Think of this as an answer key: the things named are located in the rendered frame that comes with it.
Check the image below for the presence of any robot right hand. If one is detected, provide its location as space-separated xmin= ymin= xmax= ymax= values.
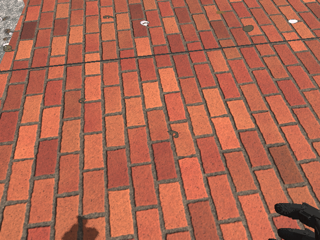
xmin=268 ymin=202 xmax=320 ymax=240

